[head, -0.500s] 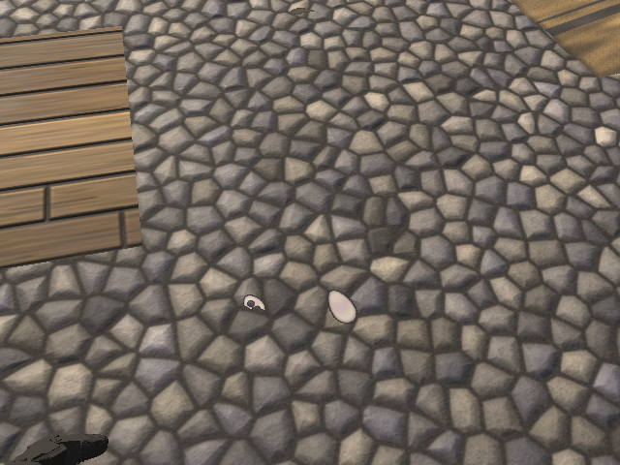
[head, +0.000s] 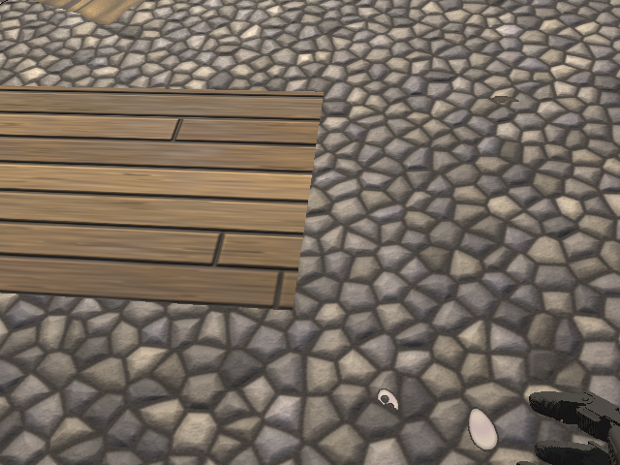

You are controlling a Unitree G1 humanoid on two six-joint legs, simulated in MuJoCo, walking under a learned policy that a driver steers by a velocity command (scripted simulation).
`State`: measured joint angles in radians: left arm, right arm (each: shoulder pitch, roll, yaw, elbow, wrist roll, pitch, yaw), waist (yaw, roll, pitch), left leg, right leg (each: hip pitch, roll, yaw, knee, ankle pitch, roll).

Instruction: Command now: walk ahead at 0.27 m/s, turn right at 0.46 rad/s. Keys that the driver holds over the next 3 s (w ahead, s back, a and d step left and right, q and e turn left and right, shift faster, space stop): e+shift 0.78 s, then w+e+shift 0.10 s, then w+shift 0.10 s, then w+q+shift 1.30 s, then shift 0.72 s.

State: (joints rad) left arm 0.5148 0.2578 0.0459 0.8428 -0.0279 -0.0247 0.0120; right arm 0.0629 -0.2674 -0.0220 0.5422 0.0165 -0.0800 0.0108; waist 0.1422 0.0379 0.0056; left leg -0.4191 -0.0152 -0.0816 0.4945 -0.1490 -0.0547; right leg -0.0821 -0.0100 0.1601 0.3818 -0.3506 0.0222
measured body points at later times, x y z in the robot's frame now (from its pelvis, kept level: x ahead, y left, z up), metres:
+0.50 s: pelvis +0.10 -0.03 -0.02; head +0.15 -0.08 +0.43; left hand +0.40 +0.16 -0.07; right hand +0.12 -0.36 -0.13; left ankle +0.09 +0.14 -0.67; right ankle +0.12 -0.13 -0.74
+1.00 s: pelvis +0.20 -0.03 +0.00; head +0.21 -0.03 +0.45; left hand +0.54 -0.01 -0.06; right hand +0.01 -0.29 -0.09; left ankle +0.29 +0.04 -0.74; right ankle +0.10 -0.14 -0.64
